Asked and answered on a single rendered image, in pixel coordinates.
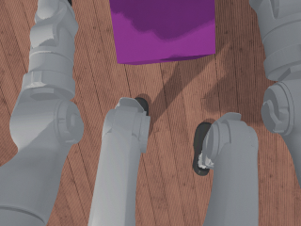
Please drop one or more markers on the right robot thigh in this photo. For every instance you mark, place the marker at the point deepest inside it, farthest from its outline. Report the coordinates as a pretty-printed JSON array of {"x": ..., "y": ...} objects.
[{"x": 234, "y": 197}]

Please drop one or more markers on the right robot upper arm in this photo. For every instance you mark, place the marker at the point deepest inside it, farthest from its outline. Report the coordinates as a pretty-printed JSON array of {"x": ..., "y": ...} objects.
[{"x": 281, "y": 114}]

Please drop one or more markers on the left robot upper arm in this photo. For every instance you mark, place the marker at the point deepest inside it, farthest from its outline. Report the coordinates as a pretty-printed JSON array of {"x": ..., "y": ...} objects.
[{"x": 43, "y": 132}]

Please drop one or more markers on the right robot forearm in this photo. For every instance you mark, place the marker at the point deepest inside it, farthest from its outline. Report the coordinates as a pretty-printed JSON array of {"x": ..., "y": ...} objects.
[{"x": 280, "y": 27}]

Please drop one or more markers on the left robot forearm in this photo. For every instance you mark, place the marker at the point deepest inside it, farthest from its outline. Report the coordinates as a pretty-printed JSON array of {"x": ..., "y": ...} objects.
[{"x": 51, "y": 55}]

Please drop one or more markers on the left robot shin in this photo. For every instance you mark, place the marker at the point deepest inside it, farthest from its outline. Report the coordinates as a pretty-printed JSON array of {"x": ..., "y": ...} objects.
[{"x": 110, "y": 116}]

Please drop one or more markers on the carton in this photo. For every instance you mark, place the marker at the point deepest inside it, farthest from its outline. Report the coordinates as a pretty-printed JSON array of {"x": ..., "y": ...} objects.
[{"x": 158, "y": 31}]

